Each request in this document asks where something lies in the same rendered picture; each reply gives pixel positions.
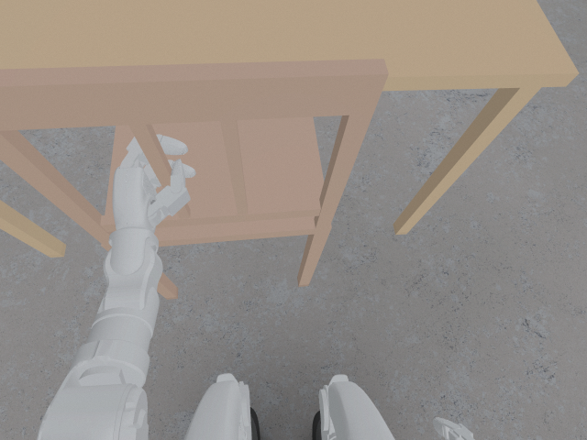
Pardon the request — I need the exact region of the robot shin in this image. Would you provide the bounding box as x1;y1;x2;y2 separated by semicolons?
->
216;373;252;440
321;374;349;440

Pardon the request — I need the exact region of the chair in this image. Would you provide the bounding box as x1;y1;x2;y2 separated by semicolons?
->
0;59;389;300

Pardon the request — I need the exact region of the table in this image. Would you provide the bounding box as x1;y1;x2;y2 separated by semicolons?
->
0;0;579;258

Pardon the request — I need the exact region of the robot right shin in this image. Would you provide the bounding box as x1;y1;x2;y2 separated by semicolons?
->
321;374;349;440

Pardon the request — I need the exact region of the robot right hand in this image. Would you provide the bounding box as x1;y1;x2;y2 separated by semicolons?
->
433;417;475;440

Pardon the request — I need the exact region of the robot left forearm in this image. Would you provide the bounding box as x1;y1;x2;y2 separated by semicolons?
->
37;226;163;440

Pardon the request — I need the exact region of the left robot upper arm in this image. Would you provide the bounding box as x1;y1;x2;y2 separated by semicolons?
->
40;383;149;440

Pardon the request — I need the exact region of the robot left shin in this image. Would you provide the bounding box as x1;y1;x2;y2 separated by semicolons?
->
216;373;252;440

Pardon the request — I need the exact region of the robot left hand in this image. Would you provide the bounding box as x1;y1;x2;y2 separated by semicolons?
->
112;134;196;234

